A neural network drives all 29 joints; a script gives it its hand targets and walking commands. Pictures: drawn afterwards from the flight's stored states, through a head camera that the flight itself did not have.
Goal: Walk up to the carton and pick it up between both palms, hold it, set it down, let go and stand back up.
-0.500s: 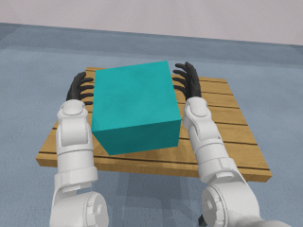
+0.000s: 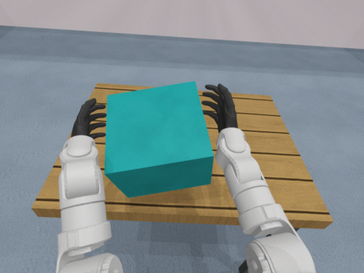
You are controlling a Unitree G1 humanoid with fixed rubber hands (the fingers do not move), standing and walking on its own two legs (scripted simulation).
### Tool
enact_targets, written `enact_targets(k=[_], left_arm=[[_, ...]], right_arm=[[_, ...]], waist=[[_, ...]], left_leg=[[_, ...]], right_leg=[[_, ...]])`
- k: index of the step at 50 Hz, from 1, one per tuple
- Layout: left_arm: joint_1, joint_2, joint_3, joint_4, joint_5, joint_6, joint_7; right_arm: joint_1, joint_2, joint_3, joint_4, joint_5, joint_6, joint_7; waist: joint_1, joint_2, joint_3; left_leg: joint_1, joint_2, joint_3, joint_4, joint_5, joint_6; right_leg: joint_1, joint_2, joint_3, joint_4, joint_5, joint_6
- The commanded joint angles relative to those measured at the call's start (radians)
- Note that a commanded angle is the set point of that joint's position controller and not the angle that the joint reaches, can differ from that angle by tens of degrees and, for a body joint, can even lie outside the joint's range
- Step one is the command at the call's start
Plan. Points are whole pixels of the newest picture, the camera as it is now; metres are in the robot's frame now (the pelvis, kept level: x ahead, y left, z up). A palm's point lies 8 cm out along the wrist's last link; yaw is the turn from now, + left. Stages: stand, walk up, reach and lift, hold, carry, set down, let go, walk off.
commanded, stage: hold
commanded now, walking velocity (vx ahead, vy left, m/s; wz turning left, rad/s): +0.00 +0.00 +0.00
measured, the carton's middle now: (160, 141) +0.38 +0.00 +0.10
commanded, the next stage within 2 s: set down in 0.24 s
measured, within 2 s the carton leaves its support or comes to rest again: neither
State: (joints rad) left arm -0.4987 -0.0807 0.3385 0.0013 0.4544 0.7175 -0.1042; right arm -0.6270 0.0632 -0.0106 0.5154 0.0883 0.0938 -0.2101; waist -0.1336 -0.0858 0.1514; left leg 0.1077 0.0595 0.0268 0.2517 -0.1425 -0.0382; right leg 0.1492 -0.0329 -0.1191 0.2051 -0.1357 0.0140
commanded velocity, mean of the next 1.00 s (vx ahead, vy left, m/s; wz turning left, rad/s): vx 0.00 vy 0.00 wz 0.00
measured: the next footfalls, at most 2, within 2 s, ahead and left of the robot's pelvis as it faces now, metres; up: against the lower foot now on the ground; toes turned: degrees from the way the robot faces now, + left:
none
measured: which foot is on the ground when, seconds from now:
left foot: down 0.00-1.00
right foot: down 0.00-1.00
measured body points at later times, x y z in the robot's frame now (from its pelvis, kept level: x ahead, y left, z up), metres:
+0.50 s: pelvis -0.02 +0.00 +0.00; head -0.06 +0.02 +0.44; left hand +0.35 +0.15 +0.17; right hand +0.34 -0.14 +0.20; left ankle +0.02 +0.14 -0.75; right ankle +0.00 -0.12 -0.75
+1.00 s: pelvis +0.01 +0.00 +0.00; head -0.01 +0.03 +0.45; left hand +0.40 +0.14 +0.12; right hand +0.37 -0.15 +0.17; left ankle +0.01 +0.14 -0.75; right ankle +0.00 -0.12 -0.75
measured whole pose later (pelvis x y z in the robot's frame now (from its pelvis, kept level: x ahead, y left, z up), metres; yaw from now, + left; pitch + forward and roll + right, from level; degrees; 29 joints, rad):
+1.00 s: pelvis +0.01 +0.00 +0.00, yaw +0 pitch -9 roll +0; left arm -0.50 -0.06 0.32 0.31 0.39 0.37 -0.05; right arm -0.58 0.10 -0.14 0.65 -0.06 -0.20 -0.17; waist -0.13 -0.09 0.09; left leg 0.06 0.05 0.03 0.25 -0.15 -0.03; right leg 0.09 -0.05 -0.13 0.23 -0.16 0.02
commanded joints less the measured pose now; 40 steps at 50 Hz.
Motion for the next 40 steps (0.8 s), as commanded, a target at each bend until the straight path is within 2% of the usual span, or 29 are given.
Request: enact_targets(k=[1,4,5,6,7,9,10,12,13,15,17,18,19,20,22,23,24,25,26,28,29,30,31,33,34,35,37,39,40], left_arm=[[-0.582,-0.353,-0.453,-0.200,-0.175,-0.097,-0.135],[-0.599,-0.375,-0.516,-0.251,-0.214,-0.121,-0.120],[-0.565,-0.381,-0.537,-0.249,-0.220,-0.122,-0.117],[-0.529,-0.382,-0.544,-0.264,-0.224,-0.120,-0.112],[-0.561,-0.373,-0.550,-0.279,-0.237,-0.124,-0.110],[-0.543,-0.358,-0.544,-0.305,-0.224,-0.116,-0.106],[-0.559,-0.359,-0.547,-0.306,-0.229,-0.111,-0.108],[-0.520,-0.333,-0.493,-0.246,-0.205,-0.091,-0.118],[-0.420,-0.390,-0.500,-0.219,-0.189,-0.070,-0.121],[-0.442,-0.377,-0.465,-0.171,-0.169,-0.056,-0.127],[-0.471,-0.368,-0.410,-0.118,-0.124,-0.042,-0.147],[-0.531,-0.372,-0.379,-0.079,-0.108,-0.036,-0.160],[-0.551,-0.363,-0.344,-0.035,-0.082,-0.042,-0.167],[-0.594,-0.371,-0.358,-0.058,-0.087,-0.065,-0.173],[-0.652,-0.390,-0.357,-0.046,-0.087,-0.122,-0.170],[-0.628,-0.399,-0.355,0.013,-0.081,-0.151,-0.167],[-0.665,-0.411,-0.370,0.001,-0.093,-0.196,-0.163],[-0.634,-0.403,-0.337,0.064,-0.072,-0.225,-0.153],[-0.654,-0.421,-0.367,0.045,-0.090,-0.256,-0.144],[-0.610,-0.415,-0.352,0.120,-0.091,-0.291,-0.128],[-0.620,-0.403,-0.363,0.117,-0.107,-0.309,-0.122],[-0.593,-0.404,-0.343,0.155,-0.098,-0.323,-0.120],[-0.613,-0.414,-0.332,0.187,-0.099,-0.329,-0.123],[-0.636,-0.402,-0.332,0.189,-0.102,-0.354,-0.117],[-0.647,-0.403,-0.330,0.184,-0.112,-0.365,-0.115],[-0.664,-0.416,-0.342,0.217,-0.113,-0.373,-0.112],[-0.675,-0.411,-0.366,0.193,-0.125,-0.407,-0.095],[-0.726,-0.448,-0.450,0.144,-0.169,-0.445,-0.081],[-0.748,-0.454,-0.453,0.136,-0.183,-0.464,-0.072]], right_arm=[[-0.456,0.353,0.327,-0.229,0.045,-0.031,0.107],[-0.464,0.367,0.357,-0.288,0.054,-0.041,0.107],[-0.455,0.362,0.361,-0.325,0.064,-0.042,0.100],[-0.445,0.369,0.381,-0.345,0.074,-0.042,0.094],[-0.446,0.364,0.385,-0.344,0.072,-0.034,0.094],[-0.420,0.376,0.397,-0.322,0.081,-0.014,0.098],[-0.415,0.378,0.401,-0.311,0.091,-0.009,0.096],[-0.414,0.361,0.393,-0.299,0.083,0.001,0.088],[-0.385,0.300,0.389,-0.424,0.088,-0.013,0.077],[-0.426,0.302,0.385,-0.405,0.084,-0.005,0.065],[-0.397,0.307,0.336,-0.310,0.043,0.019,0.073],[-0.421,0.295,0.283,-0.268,0.009,0.016,0.083],[-0.466,0.288,0.255,-0.255,-0.009,0.002,0.100],[-0.441,0.304,0.223,-0.209,-0.034,-0.010,0.112],[-0.455,0.314,0.197,-0.161,-0.072,-0.073,0.137],[-0.463,0.320,0.162,-0.161,-0.101,-0.115,0.144],[-0.456,0.323,0.138,-0.132,-0.118,-0.148,0.154],[-0.491,0.320,0.118,-0.122,-0.142,-0.181,0.167],[-0.469,0.343,0.104,-0.112,-0.156,-0.211,0.170],[-0.466,0.350,0.094,-0.082,-0.195,-0.240,0.174],[-0.462,0.356,0.102,-0.074,-0.196,-0.251,0.175],[-0.452,0.370,0.105,-0.057,-0.218,-0.258,0.175],[-0.462,0.380,0.093,-0.043,-0.235,-0.259,0.176],[-0.477,0.373,0.089,-0.025,-0.233,-0.271,0.181],[-0.481,0.406,0.105,-0.018,-0.228,-0.277,0.181],[-0.525,0.410,0.102,-0.025,-0.238,-0.282,0.180],[-0.547,0.417,0.133,-0.062,-0.221,-0.313,0.179],[-0.550,0.446,0.170,-0.068,-0.200,-0.336,0.170],[-0.544,0.471,0.186,-0.059,-0.196,-0.337,0.165]], waist=[[-0.019,0.101,-0.396],[-0.019,0.113,-0.495],[-0.046,0.122,-0.507],[-0.021,0.121,-0.525],[-0.030,0.125,-0.535],[-0.007,0.129,-0.523],[-0.014,0.123,-0.508],[0.000,0.093,-0.412],[0.013,0.095,-0.452],[0.020,0.091,-0.360],[-0.019,0.083,-0.221],[-0.018,0.092,-0.152],[0.004,0.083,-0.135],[-0.027,0.077,-0.150],[0.011,0.106,-0.191],[-0.001,0.114,-0.198],[-0.028,0.115,-0.225],[0.023,0.105,-0.239],[-0.011,0.101,-0.293],[0.016,0.077,-0.284],[0.003,0.036,-0.313],[0.027,0.026,-0.305],[0.022,0.014,-0.268],[0.033,0.024,-0.298],[0.057,0.013,-0.297],[0.051,0.014,-0.323],[0.073,0.035,-0.391],[0.031,0.048,-0.514],[0.051,0.052,-0.528]], left_leg=[[0.130,-0.091,0.052,0.048,0.429,0.012],[0.175,-0.086,0.034,0.084,0.500,-0.004],[0.196,-0.092,0.034,0.093,0.520,-0.010],[0.192,-0.086,0.026,0.101,0.541,-0.006],[0.202,-0.081,0.017,0.110,0.554,-0.008],[0.188,-0.085,0.029,0.095,0.533,-0.007],[0.184,-0.084,0.027,0.101,0.526,-0.009],[0.128,-0.087,0.035,0.079,0.473,0.003],[0.128,-0.091,0.038,0.078,0.444,-0.014],[0.061,-0.099,0.058,0.046,0.328,-0.003],[0.032,-0.088,0.064,-0.006,0.171,0.017],[0.004,-0.081,0.073,-0.033,0.086,0.016],[-0.022,-0.079,0.078,-0.049,0.021,0.028],[-0.012,-0.073,0.075,-0.067,0.004,0.031],[-0.013,-0.064,0.080,-0.069,0.000,0.022],[-0.013,-0.067,0.091,-0.064,-0.016,0.019],[-0.008,-0.062,0.085,-0.070,-0.045,0.017],[-0.033,-0.058,0.087,-0.084,-0.070,0.025],[-0.029,-0.060,0.089,-0.069,-0.066,0.022],[-0.026,-0.062,0.095,-0.075,-0.095,0.033],[-0.027,-0.062,0.090,-0.075,-0.086,0.037],[-0.027,-0.070,0.101,-0.074,-0.095,0.044],[-0.058,-0.073,0.100,-0.087,-0.144,0.052],[-0.056,-0.074,0.106,-0.090,-0.142,0.052],[-0.070,-0.075,0.109,-0.086,-0.134,0.062],[-0.085,-0.075,0.111,-0.086,-0.159,0.060],[-0.062,-0.083,0.108,-0.060,-0.068,0.044],[-0.041,-0.080,0.088,-0.027,0.014,0.028],[-0.055,-0.084,0.084,-0.017,0.049,0.027]], right_leg=[[0.024,0.076,-0.034,0.025,0.312,0.034],[0.011,0.086,-0.042,0.037,0.351,0.033],[0.015,0.085,-0.038,0.039,0.401,0.032],[0.028,0.085,-0.035,0.045,0.406,0.038],[0.001,0.090,-0.031,0.043,0.390,0.031],[0.022,0.083,-0.020,0.053,0.407,0.036],[0.035,0.086,-0.025,0.057,0.415,0.035],[0.051,0.080,-0.018,0.045,0.413,0.036],[0.092,0.085,-0.032,0.053,0.474,0.032],[0.099,0.078,-0.033,0.049,0.412,0.032],[0.062,0.070,-0.041,0.025,0.255,0.027],[0.029,0.067,-0.046,0.010,0.146,0.024],[0.019,0.064,-0.045,0.010,0.078,0.025],[0.012,0.055,-0.050,0.004,0.054,0.015],[-0.002,0.058,-0.046,0.010,0.001,0.014],[-0.010,0.054,-0.053,0.007,-0.015,0.012],[-0.024,0.050,-0.058,-0.001,-0.033,0.006],[-0.022,0.057,-0.059,0.000,-0.066,0.010],[-0.004,0.054,-0.069,0.001,-0.035,0.010],[-0.025,0.051,-0.069,-0.005,-0.061,0.021],[-0.013,0.055,-0.078,-0.004,-0.040,0.019],[-0.012,0.051,-0.082,-0.002,-0.032,0.031],[-0.022,0.050,-0.079,-0.005,-0.078,0.035],[-0.025,0.044,-0.079,-0.002,-0.061,0.034],[-0.005,0.039,-0.068,0.009,-0.033,0.045],[0.011,0.041,-0.063,0.015,-0.036,0.045],[0.015,0.039,-0.063,0.032,0.063,0.048],[0.057,0.038,-0.058,0.056,0.204,0.047],[0.091,0.030,-0.045,0.071,0.288,0.058]])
